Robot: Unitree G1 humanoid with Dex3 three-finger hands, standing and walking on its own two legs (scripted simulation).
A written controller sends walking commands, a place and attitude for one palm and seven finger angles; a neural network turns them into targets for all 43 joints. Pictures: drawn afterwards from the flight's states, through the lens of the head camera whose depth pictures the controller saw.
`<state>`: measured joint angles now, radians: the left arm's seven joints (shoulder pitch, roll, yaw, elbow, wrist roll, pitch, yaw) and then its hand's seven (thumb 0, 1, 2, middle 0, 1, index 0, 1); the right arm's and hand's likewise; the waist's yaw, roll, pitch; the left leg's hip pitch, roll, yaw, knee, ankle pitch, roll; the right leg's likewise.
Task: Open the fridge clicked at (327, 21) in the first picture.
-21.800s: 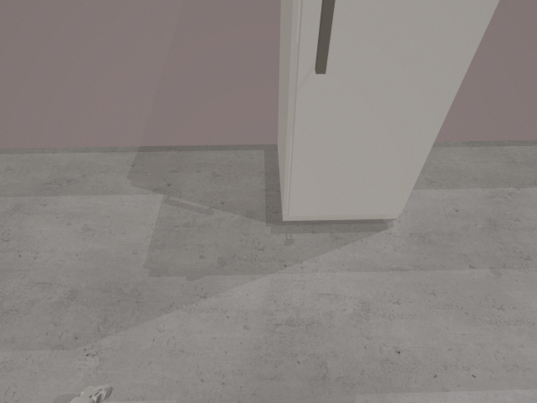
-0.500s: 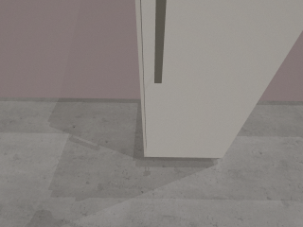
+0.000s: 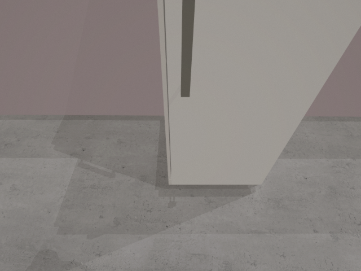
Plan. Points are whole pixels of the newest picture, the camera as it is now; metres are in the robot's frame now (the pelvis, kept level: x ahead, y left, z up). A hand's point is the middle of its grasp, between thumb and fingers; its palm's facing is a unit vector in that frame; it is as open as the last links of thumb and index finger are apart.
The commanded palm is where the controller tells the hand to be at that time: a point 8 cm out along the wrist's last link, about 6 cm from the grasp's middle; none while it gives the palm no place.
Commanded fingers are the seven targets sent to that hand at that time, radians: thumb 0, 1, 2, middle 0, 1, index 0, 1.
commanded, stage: look again from close up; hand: left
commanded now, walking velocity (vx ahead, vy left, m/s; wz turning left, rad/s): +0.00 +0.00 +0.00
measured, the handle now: (187, 16) +0.63 +0.02 +0.26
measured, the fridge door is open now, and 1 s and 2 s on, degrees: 0 0 0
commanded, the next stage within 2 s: shuffle to correct the standing spot in 0.20 s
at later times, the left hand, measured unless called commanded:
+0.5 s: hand out of the picture +0.00 +0.15 -0.18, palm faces +0.00 -0.99 -0.16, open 7.4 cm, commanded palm none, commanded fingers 0.00 0.90 0.90 -0.20 -0.30 -0.20 -0.30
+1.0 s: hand out of the picture +0.06 +0.02 -0.18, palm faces +0.15 -0.98 -0.09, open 7.4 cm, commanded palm none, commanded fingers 0.00 0.90 0.90 -0.20 -0.30 -0.20 -0.30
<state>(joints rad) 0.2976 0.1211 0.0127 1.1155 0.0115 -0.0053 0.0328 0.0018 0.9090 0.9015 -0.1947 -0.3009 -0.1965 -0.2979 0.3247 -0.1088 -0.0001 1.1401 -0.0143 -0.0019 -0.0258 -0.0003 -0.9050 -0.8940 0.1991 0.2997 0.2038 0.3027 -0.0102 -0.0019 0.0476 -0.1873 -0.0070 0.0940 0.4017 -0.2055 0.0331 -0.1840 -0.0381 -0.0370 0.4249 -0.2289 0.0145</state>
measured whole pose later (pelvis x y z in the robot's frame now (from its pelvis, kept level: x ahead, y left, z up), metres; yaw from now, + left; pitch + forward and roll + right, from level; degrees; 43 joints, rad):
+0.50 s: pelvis +0.02 -0.01 +0.00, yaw -2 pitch +0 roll +2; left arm 0.34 0.13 0.03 1.12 0.03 0.02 0.01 0.00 0.91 0.90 -0.19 -0.30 -0.20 -0.30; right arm 0.32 -0.12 -0.02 1.12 -0.03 -0.01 -0.04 0.00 -0.91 -0.89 0.20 0.30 0.20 0.30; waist -0.01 -0.02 0.01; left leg -0.16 0.00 0.12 0.40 -0.25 0.02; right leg -0.25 -0.05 -0.05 0.61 -0.36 -0.01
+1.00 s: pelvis +0.14 -0.10 -0.01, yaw +4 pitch +1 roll -1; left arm 0.41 0.07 0.02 1.12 0.03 -0.03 0.02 0.00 0.90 0.90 -0.20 -0.30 -0.20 -0.30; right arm 0.16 -0.15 -0.05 1.05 -0.03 -0.01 -0.03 0.00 -0.91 -0.89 0.20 0.30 0.20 0.30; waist 0.02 -0.02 0.08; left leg -0.43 0.07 0.16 0.76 -0.35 0.01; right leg -0.05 0.08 -0.18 0.41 -0.38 -0.10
